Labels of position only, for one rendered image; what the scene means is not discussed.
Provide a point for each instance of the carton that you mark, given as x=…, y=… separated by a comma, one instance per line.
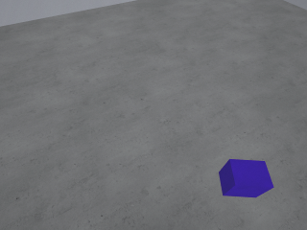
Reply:
x=245, y=178

